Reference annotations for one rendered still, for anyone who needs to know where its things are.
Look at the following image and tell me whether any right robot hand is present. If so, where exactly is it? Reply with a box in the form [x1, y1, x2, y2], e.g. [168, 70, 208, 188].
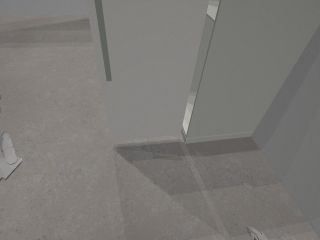
[247, 226, 268, 240]

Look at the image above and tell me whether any fridge door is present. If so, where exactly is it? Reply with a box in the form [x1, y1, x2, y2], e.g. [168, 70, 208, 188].
[85, 0, 209, 141]

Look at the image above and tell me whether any left robot hand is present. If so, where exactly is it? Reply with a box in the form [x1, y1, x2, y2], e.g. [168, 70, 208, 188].
[0, 92, 22, 181]

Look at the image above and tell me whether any handle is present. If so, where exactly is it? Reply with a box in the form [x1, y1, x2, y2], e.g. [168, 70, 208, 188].
[94, 0, 112, 81]

